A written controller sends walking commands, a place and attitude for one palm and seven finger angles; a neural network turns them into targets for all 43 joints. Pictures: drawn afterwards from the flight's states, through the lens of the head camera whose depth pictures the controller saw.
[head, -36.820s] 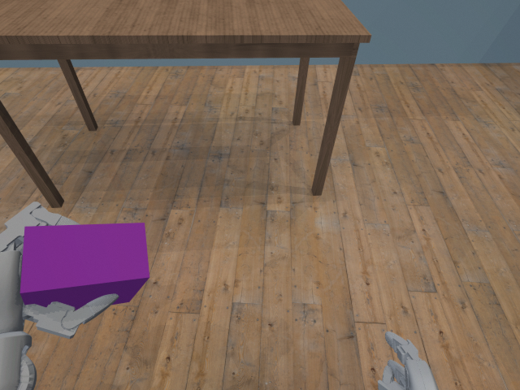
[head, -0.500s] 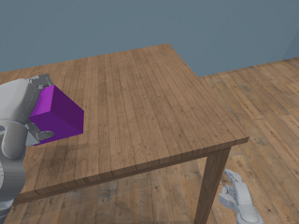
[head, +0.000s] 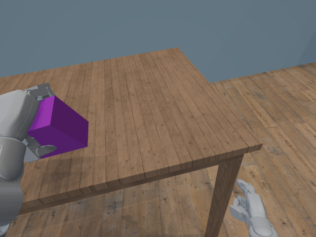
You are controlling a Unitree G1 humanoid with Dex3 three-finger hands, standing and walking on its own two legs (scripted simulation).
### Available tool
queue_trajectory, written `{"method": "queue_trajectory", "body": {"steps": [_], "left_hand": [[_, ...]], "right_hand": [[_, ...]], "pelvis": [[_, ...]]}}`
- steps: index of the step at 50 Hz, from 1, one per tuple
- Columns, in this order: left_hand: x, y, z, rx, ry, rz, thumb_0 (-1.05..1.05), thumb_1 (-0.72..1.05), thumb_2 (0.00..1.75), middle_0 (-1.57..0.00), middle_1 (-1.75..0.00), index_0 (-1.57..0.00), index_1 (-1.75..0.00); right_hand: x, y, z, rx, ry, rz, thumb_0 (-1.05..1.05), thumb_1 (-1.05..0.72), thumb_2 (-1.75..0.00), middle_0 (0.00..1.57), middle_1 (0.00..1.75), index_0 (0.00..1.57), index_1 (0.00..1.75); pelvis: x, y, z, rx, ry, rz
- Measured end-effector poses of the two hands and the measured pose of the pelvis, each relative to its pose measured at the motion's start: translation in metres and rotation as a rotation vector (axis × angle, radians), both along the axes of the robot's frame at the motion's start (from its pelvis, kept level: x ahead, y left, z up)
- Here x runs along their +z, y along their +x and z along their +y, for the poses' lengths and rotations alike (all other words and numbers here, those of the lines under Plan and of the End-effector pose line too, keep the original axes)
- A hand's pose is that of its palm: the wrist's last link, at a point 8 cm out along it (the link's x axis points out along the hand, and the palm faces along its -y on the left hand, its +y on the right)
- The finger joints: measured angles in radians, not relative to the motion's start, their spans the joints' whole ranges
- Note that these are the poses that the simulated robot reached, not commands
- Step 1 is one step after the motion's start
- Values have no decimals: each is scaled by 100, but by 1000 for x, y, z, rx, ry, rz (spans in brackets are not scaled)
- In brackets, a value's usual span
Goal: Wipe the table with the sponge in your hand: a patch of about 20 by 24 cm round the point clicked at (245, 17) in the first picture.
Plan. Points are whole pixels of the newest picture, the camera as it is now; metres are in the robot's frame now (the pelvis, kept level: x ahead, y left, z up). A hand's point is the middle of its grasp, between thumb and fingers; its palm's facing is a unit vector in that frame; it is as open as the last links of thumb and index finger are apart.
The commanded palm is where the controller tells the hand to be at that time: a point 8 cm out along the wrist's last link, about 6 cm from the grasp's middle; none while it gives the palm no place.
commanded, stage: bring the sponge back beside the body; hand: left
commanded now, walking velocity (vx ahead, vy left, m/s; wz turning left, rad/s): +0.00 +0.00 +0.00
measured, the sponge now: (50, 134) +0.22 +0.28 +0.21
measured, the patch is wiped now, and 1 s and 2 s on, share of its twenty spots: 0.90 0.90 0.90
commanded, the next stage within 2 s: step back with the hand held close in 0.38 s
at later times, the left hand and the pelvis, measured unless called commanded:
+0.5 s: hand (36, 129) +0.20 +0.28 +0.25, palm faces +0.38 -0.10 -0.92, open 10.0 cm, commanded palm +0.16 +0.28 +0.30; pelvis -0.01 +0.00 +0.00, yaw +0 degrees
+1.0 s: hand (39, 107) +0.20 +0.25 +0.30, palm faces +0.57 -0.72 -0.41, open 10.0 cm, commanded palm +0.13 +0.29 +0.30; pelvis -0.02 +0.01 -0.01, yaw +2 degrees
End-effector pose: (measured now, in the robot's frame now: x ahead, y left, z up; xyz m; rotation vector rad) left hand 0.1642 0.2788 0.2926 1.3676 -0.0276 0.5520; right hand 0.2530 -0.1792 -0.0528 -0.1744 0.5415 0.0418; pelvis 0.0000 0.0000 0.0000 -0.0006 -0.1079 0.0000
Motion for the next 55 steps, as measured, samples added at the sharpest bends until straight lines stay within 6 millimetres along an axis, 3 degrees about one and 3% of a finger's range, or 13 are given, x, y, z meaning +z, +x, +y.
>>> {"method": "queue_trajectory", "body": {"steps": [26, 27, 30, 34, 40, 44, 48, 55], "left_hand": [[-5, -6, 2, -3, 0, 7, -1, -50, 106, -72, -134, -75, -132], [-6, -4, 5, -77, -129, -37, -1, -50, 106, -72, -134, -75, -132], [-11, 5, 8, -321, -426, -234, -1, -50, 106, -72, -134, -75, -132], [-17, 7, 2, -551, -571, -465, -1, -50, 106, -72, -134, -75, -132], [-3, -1, 6, -659, -505, -638, -1, -50, 106, -73, -134, -75, -132], [13, -3, 13, -645, -409, -682, -1, -50, 106, -73, -134, -75, -132], [15, -4, 12, -627, -394, -661, -1, -50, 106, -72, -134, -75, -132], [-5, -26, -9, -708, -420, -584, -1, -50, 106, -72, -134, -75, -132]], "right_hand": [[3, -6, -1, 0, -10, -20, 1, -90, -90, 20, 30, 19, 29], [4, -7, -1, 4, -8, -24, 1, -90, -90, 20, 30, 19, 29], [7, -21, -2, 28, -36, -34, 1, -90, -90, 20, 30, 19, 29], [-4, -55, -16, -25, -113, 36, 1, -90, -90, 21, 30, 20, 30], [-28, -120, -42, -148, -178, 258, 1, -90, -90, 21, 30, 20, 30], [-42, -152, -49, -172, -171, 364, 1, -90, -90, 20, 30, 20, 30], [-49, -162, -51, -185, -133, 379, 1, -90, -90, 20, 30, 20, 30], [-46, -146, -51, -200, -124, 267, 1, -90, -90, 21, 30, 20, 30]], "pelvis": [[-2, -5, 0, -1, -3, -13], [-2, -6, 0, 9, -8, -2], [-4, -7, -1, 27, -20, 55], [-12, -5, 4, 41, -48, 106], [-10, -8, 12, 31, -28, 136], [-7, -11, 11, 38, -29, 139], [-7, -17, 7, 37, -38, 143], [-18, -34, 7, 50, -42, 144]]}}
